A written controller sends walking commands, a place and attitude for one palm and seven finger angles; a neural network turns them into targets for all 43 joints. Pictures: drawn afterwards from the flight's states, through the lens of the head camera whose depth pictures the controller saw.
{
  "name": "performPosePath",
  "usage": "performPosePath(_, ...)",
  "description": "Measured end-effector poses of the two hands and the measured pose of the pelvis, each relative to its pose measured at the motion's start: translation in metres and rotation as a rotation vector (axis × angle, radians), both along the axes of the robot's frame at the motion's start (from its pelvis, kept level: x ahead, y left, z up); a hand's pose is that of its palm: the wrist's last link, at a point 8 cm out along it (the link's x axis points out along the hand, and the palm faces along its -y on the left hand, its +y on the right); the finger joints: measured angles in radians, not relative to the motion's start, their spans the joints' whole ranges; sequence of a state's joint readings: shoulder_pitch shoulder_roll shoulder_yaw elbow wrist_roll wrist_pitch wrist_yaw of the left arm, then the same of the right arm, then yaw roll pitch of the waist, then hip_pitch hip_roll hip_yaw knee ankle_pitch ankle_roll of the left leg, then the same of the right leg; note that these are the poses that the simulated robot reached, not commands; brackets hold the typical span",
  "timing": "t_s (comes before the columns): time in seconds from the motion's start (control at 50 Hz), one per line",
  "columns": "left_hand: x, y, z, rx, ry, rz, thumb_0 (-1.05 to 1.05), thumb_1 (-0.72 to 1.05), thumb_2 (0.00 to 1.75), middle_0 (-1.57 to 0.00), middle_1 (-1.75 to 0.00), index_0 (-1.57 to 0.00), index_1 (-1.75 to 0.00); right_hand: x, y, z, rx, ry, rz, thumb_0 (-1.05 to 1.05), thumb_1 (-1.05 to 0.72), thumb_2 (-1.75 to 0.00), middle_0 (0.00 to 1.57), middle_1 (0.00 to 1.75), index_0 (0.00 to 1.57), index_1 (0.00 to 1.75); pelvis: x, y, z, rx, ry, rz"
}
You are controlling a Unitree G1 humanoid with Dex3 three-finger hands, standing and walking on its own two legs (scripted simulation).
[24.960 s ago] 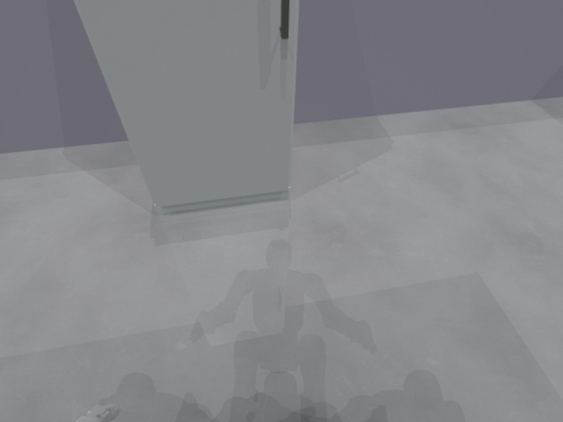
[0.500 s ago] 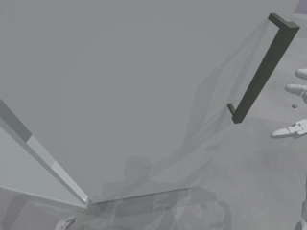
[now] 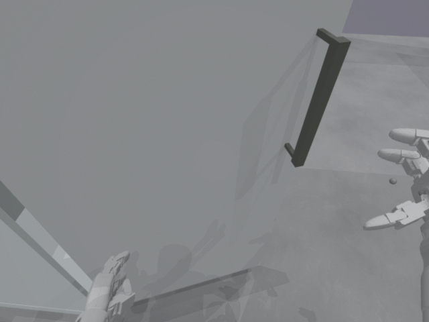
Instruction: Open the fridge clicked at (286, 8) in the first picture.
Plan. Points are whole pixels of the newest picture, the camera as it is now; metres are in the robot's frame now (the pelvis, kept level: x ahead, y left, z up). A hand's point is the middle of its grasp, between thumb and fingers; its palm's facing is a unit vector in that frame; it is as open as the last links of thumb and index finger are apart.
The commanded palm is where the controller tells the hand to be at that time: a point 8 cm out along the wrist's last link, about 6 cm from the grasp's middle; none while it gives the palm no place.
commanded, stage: slip the hand off the handle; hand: right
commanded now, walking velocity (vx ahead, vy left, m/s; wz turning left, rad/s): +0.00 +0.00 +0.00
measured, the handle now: (308, 107) +0.46 -0.17 +0.19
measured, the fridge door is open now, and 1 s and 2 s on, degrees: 69 69 69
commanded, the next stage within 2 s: draw the hand back to the body in 0.02 s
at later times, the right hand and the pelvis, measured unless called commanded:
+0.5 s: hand (409, 202) +0.26 -0.27 +0.18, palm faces +0.08 +1.00 -0.06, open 14.7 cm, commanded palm +0.21 -0.30 +0.18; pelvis +0.00 +0.02 +0.00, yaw +0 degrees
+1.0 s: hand (427, 225) +0.22 -0.28 +0.17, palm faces +0.49 +0.81 -0.32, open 12.2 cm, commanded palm +0.17 -0.31 +0.19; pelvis +0.01 +0.00 +0.01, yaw +0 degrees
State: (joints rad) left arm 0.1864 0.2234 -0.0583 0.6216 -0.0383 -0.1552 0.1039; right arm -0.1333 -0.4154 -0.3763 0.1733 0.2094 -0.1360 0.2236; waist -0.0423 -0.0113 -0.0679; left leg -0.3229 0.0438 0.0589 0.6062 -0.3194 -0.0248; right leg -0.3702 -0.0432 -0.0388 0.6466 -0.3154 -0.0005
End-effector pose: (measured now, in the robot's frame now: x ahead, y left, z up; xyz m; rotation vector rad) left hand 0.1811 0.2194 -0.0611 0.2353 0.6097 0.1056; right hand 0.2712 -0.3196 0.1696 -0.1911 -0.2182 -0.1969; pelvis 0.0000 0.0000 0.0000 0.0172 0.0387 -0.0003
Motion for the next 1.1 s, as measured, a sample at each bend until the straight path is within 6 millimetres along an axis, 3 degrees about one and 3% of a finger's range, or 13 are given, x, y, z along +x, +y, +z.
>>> performPosePath(0.14,-0.008,0.01,-0.004,0.013,0.011,-0.003,0.01,0.9,0.9,-0.2,-0.3,-0.21,-0.3,-0.019,-0.001,0.002,-0.01,-0.005,-0.01,-0.02,0.55,-0.2,0.26,1.15,0.26,1.15,-0.003,0.008,0.0,0.0,-0.012,-0.011)
performPosePath(0.3,-0.019,0.027,-0.004,0.004,-0.011,0.053,0.01,0.9,0.9,-0.2,-0.3,-0.21,-0.3,-0.013,0.009,-0.002,0.12,0.168,0.155,-0.02,0.55,-0.2,0.26,1.15,0.26,1.15,-0.001,0.013,0.004,-0.003,-0.042,-0.016)
performPosePath(0.44,-0.015,0.035,0.008,-0.015,-0.097,0.059,0.01,0.9,0.9,-0.2,-0.3,-0.21,-0.3,-0.03,0.004,0.013,0.124,0.129,0.148,-0.02,0.55,-0.2,0.26,1.15,0.26,1.15,0.002,0.017,0.005,-0.007,-0.052,-0.001)
performPosePath(0.66,-0.001,0.026,0.016,0.007,-0.149,0.01,0.01,0.9,0.9,-0.2,-0.3,-0.21,-0.3,-0.063,0.005,-0.002,0.117,0.153,0.121,-0.02,0.52,-0.21,0.25,1.13,0.25,1.13,-0.001,0.014,0.003,-0.001,-0.069,-0.016)
performPosePath(0.74,0.002,0.015,0.016,0.015,-0.131,-0.037,0.01,0.9,0.9,-0.2,-0.3,-0.21,-0.3,-0.07,0.003,0.008,-0.045,0.097,-0.097,-0.02,0.44,-0.25,0.26,1.09,0.25,1.09,-0.003,0.012,0.005,0.002,-0.073,-0.017)
performPosePath(0.84,-0.002,0.003,0.009,0.008,-0.064,-0.052,0.01,0.9,0.9,-0.2,-0.3,-0.21,-0.3,-0.085,0.004,0.005,-0.104,0.046,-0.259,-0.01,0.3,-0.32,0.25,1.0,0.25,1.0,-0.002,0.006,0.008,-0.003,-0.071,-0.009)
performPosePath(1.1,-0.005,-0.009,-0.003,-0.011,0.027,-0.024,0.01,0.9,0.9,-0.2,-0.3,-0.21,-0.3,-0.093,0.006,0.014,-0.194,0.023,-0.295,-0.01,-0.15,-0.54,0.24,0.74,0.24,0.74,0.011,-0.005,0.011,-0.013,-0.089,0.005)
